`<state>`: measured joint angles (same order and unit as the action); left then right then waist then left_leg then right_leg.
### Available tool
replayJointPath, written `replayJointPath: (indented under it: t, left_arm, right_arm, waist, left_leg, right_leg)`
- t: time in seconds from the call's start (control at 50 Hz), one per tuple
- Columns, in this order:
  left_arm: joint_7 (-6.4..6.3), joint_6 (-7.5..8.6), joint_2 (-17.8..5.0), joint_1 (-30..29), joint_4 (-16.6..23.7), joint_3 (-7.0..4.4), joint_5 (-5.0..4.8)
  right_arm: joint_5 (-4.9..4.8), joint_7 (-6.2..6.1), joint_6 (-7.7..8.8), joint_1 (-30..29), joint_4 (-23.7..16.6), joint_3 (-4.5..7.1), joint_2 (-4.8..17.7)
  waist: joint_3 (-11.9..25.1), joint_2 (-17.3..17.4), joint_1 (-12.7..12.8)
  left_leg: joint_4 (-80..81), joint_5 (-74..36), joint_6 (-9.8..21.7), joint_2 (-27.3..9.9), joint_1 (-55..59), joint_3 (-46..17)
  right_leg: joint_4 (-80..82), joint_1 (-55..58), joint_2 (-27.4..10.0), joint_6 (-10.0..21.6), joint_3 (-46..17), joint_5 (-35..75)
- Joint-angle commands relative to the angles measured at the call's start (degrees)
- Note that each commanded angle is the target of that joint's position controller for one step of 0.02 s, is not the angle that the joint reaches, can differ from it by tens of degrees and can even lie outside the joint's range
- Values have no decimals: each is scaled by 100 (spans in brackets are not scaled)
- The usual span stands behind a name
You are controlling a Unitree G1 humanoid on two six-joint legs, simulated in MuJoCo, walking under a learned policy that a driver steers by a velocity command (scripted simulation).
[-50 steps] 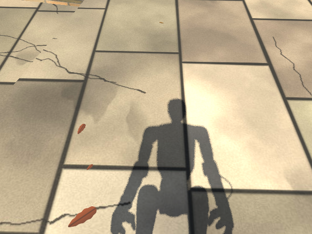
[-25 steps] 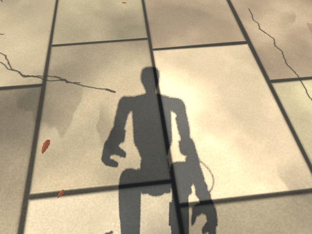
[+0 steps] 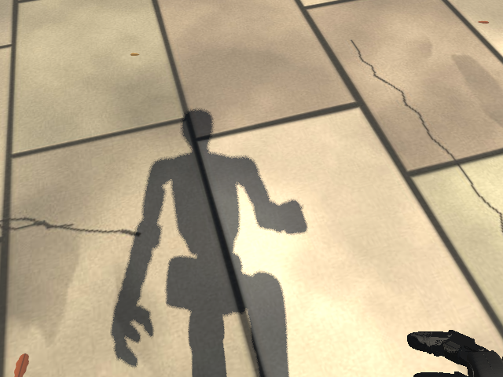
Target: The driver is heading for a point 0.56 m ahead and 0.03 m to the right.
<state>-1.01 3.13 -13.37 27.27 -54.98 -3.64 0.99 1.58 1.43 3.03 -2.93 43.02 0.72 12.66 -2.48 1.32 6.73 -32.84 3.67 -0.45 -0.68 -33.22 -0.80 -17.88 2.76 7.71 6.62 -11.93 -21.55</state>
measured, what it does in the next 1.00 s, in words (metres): walks ahead, turning right: left foot, then right foot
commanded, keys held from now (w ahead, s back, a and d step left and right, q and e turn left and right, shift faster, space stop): w+e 0.48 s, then w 0.08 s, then w+q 0.06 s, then no key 0.38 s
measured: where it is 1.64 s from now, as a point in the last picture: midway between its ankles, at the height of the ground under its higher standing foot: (339, 359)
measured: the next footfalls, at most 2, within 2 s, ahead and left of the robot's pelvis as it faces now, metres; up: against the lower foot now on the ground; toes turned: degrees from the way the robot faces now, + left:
left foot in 0.04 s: +0.20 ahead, +0.12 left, +0.00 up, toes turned -3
right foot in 0.58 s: +0.42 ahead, -0.15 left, +0.00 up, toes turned -24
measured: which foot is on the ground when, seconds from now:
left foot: up 0.00-0.02, down 0.04-0.58, up 0.60-1.00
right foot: down 0.00-0.06, up 0.08-0.56, down 0.58-1.00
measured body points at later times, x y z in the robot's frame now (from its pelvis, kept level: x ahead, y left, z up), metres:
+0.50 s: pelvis +0.26 +0.00 +0.00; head +0.30 -0.02 +0.45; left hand +0.54 +0.14 -0.09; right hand +0.16 -0.24 -0.13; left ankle +0.16 +0.12 -0.73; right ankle +0.37 -0.15 -0.70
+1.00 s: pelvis +0.46 -0.10 +0.01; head +0.48 -0.11 +0.46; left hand +0.57 +0.13 -0.13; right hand +0.45 -0.35 -0.14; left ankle +0.58 -0.03 -0.71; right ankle +0.38 -0.13 -0.73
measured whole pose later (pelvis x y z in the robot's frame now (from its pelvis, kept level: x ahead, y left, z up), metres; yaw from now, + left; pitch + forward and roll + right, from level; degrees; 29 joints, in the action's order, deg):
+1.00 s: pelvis +0.46 -0.10 +0.01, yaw -21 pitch +0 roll -1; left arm -0.9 3.2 -11.5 18.1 -54.0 -0.8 0.9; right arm 1.5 -0.6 0.2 12.4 50.9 1.6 11.8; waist -3.4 2.5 1.2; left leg -37.9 9.6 1.2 -2.3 -26.2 2.7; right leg -18.7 -3.1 5.3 5.2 4.6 -15.6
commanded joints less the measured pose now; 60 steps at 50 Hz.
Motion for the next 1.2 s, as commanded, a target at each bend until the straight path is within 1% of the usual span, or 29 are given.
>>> replayJointPath:
  t: [0.02, 0.04, 0.06, 0.08, 0.1, 0.12, 0.16, 0.26, 0.38, 0.46, 0.52, 0.56, 0.58, 0.6, 0.62, 0.64, 0.68, 0.7, 0.72, 0.82, 0.94, 1.02, 1.04, 1.06, 1.08, 1.1, 1.12, 1.16, 1.2]
  left_arm:
    - [11, 111, -1068, -313, 391, -221, -10]
    - [81, 174, -958, -395, 496, -198, -74]
    - [88, 201, -354, -91, 715, -65, -245]
    - [55, 134, -554, 390, 827, -98, -247]
    - [14, 19, -826, 146, 638, -136, -57]
    - [85, -6, -760, -316, 683, -128, 14]
    - [202, -98, -589, -579, 798, -126, 109]
    - [385, -299, -439, -1089, 1115, -81, 125]
    - [528, -251, -268, -2310, 1602, 58, 88]
    - [587, -236, -294, -2944, 1882, 100, 124]
    - [519, -227, -370, -2834, 1907, 63, 191]
    - [430, -149, -547, -1692, 1554, -48, 241]
    - [346, -86, -733, -756, 1238, -134, 323]
    - [248, -49, -1294, -406, 1204, -239, 370]
    - [163, -124, -1515, -71, 1260, -308, 155]
    - [102, -130, -1342, -512, 1164, -267, 46]
    - [91, 4, -745, -1092, 1066, -78, 6]
    - [94, 40, -501, -1419, 1041, 12, -49]
    - [101, 97, -459, -1430, 1040, 60, -34]
    - [79, 167, -573, -1185, 732, 78, -48]
    - [6, 77, -504, -782, 353, 145, -15]
    - [-54, 4, -488, -889, 170, 161, -41]
    - [-68, 6, -485, -901, 130, 165, -69]
    - [-83, 36, -422, -714, 165, 193, -55]
    - [-73, -45, -69, 161, -84, 244, -141]
    - [-119, -184, -216, 6, -218, 217, -108]
    - [-124, -260, -277, -312, -179, 183, -75]
    - [-87, -373, -177, -668, -206, 188, -48]
    - [-84, -411, 42, -471, -397, 258, -25]
  right_arm:
    - [-50, -123, 193, 1023, -103, 271, 892]
    - [32, -218, 268, 1890, 20, 355, 1145]
    - [208, -317, 251, 2523, -11, 457, 1630]
    - [149, -264, 150, 2277, 13, 528, 1736]
    - [93, -229, 100, 1788, -120, 422, 1084]
    - [46, -208, 108, 1481, -151, 310, 646]
    - [57, -217, 167, 1506, -1, 256, 530]
    - [-68, -133, 388, 1923, 245, 316, 636]
    - [-56, -132, 353, 2254, 421, 337, 711]
    - [-58, -202, 277, 2637, 571, 387, 917]
    - [-39, -256, 147, 2870, 723, 401, 1077]
    - [-50, -265, 49, 2886, 763, 391, 1183]
    - [-76, -246, 42, 2877, 693, 318, 1020]
    - [-191, -127, 64, 3156, 350, 120, 260]
    - [-183, -134, 31, 2920, 297, 273, 793]
    - [-175, -149, 30, 2253, 172, 321, 891]
    - [-166, -142, 59, 2316, 322, 243, 622]
    - [-61, -132, -61, 2455, 441, 249, 601]
    - [-28, -119, -164, 2911, 552, 231, 462]
    - [30, -76, -258, 2596, 635, 248, 345]
    - [-13, -203, -261, 1827, 560, 156, 241]
    - [-1, -301, -164, 2107, 760, 160, 264]
    - [18, -325, -87, 2373, 870, 163, 315]
    - [39, -360, -1, 2713, 965, 241, 711]
    - [-46, -361, -31, 2666, 1024, 247, 846]
    - [-115, -325, -84, 2566, 1004, 158, 527]
    - [-64, -308, -104, 2331, 990, 111, 441]
    - [0, -366, -164, 1889, 971, 50, 388]
    - [-59, -391, -223, 1521, 1000, 46, 413]
  waist:
    - [668, -510, -930]
    - [1278, -296, -1323]
    - [2133, 683, -1310]
    - [2522, 1669, -911]
    - [1520, 512, -771]
    - [782, -43, -804]
    - [255, 176, -646]
    - [176, 345, -563]
    - [-78, 343, -769]
    - [-225, 335, -954]
    - [-35, 450, -850]
    - [625, 413, -337]
    - [1181, 129, 60]
    - [1972, -1171, -97]
    - [2401, -916, 117]
    - [1460, -339, -21]
    - [488, -154, -553]
    - [344, -140, -808]
    - [460, -495, -973]
    - [411, -537, -987]
    - [321, -696, -650]
    - [210, -539, -801]
    - [298, -281, -953]
    - [670, 123, -901]
    - [1085, 941, -548]
    - [1079, 932, -738]
    - [662, 776, -714]
    - [345, 546, -587]
    - [294, 543, -360]
  left_leg:
    - [679, 200, 297, 327, 2141, 109]
    - [755, 415, 509, -311, 3564, -436]
    - [765, 851, 850, -2002, 5087, -2238]
    - [1440, 1149, 1446, -2681, 5263, -4429]
    - [1537, 1964, 1344, -2385, 4367, -3780]
    - [1720, 1795, 1197, -2020, 3515, -2803]
    - [2027, 755, 969, -1580, 2690, -1630]
    - [2341, -656, 984, -1477, 2646, -427]
    - [2394, -1204, 807, -1187, 2768, 727]
    - [2248, -1647, 734, -1414, 3346, 1022]
    - [1403, -3700, 668, -1516, 3790, 1260]
    - [-200, -4354, 610, -1469, 3630, 1423]
    - [-1432, -3089, 513, -1340, 2628, 1464]
    - [-3419, 1404, 240, -675, 351, 1439]
    - [-4653, 2821, 177, 27, -363, 585]
    - [-4670, 2162, 212, -299, -725, 99]
    - [-3716, 1746, 196, -566, -97, 9]
    - [-3374, 1627, 165, -612, 362, 34]
    - [-3265, 1597, 109, -511, 786, 41]
    - [-2347, 833, -23, -294, 679, 274]
    - [-772, 404, 103, -162, 972, 403]
    - [364, 463, 370, -32, 1665, 375]
    - [1064, -676, 427, -187, 2324, 184]
    - [914, -2893, 537, -869, 3164, -441]
    - [671, -4550, 1393, -1758, 3508, -1224]
    - [977, -4020, 1743, -2011, 3211, -1662]
    - [1257, -3060, 1738, -1903, 2803, -1633]
    - [1643, -1456, 1403, -1570, 2218, -1311]
    - [1784, -240, 927, -1112, 1844, -857]
  right_leg:
    - [-1498, -494, -1150, 123, -684, 5310]
    - [-2697, -1216, -855, 22, -540, 4344]
    - [-4386, -2506, -324, -120, 99, 1158]
    - [-5388, -3533, -1, -143, 512, -1083]
    - [-5731, -3890, -540, -134, 495, -482]
    - [-5505, -3837, -704, -177, 578, 10]
    - [-5115, -3634, -985, -248, 660, 276]
    - [-4880, -4060, -1154, -342, 836, 808]
    - [-3104, -4084, -1139, -390, 1307, 2068]
    - [-2131, -3846, -1053, -182, 1716, 1815]
    - [-1725, -3207, -620, 115, 1973, 933]
    - [-1200, -1759, -214, 396, 1962, 816]
    - [-935, -187, -606, 588, 1363, 931]
    - [-789, 1878, -2607, 1132, -1290, 716]
    - [-62, 1900, -3353, 1536, -2930, 1427]
    - [-135, 1230, -2997, 1308, -1613, 2792]
    - [-34, -274, -2371, 788, -82, 4789]
    - [143, -774, -1984, 433, 358, 5003]
    - [135, -1028, -2111, 506, 617, 5794]
    - [235, -1011, -1705, 415, 1233, 6255]
    - [24, -681, -1776, 384, 1267, 5841]
    - [-596, -644, -1876, 311, 1005, 5382]
    - [-911, -835, -1705, 92, 1028, 4801]
    - [-1369, -1175, -1392, -131, 1123, 3490]
    - [-1872, -1401, -813, -294, 1340, 697]
    - [-2079, -1476, -604, -294, 1264, -953]
    - [-2206, -1635, -584, -292, 1124, -1332]
    - [-2036, -1526, -661, -357, 1061, -971]
    - [-1168, -1006, -707, -452, 1145, 14]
